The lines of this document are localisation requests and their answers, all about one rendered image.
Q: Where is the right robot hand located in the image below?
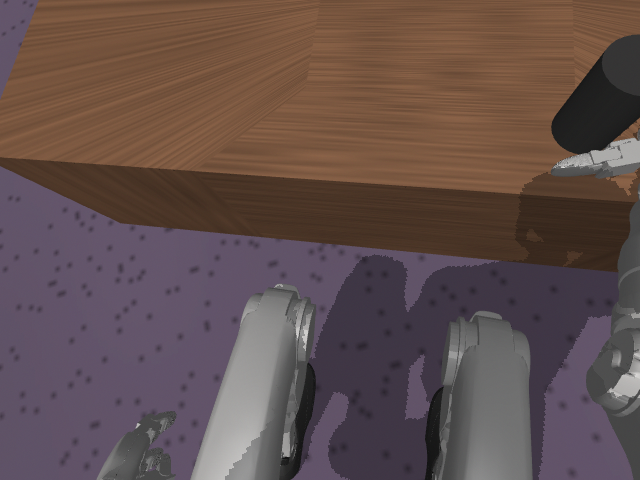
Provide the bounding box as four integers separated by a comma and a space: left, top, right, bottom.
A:
551, 129, 640, 179

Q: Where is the left robot hand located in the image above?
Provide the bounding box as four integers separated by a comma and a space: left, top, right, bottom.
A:
96, 411, 176, 480

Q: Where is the left robot foot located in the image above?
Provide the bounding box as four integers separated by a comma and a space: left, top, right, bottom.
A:
279, 363, 316, 480

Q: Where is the can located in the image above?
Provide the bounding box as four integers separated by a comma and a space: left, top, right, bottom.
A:
551, 35, 640, 154

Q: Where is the right robot foot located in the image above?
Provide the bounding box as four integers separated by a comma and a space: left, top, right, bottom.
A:
425, 387, 444, 480

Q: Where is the right robot arm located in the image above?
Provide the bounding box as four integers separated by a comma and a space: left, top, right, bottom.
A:
586, 183, 640, 480

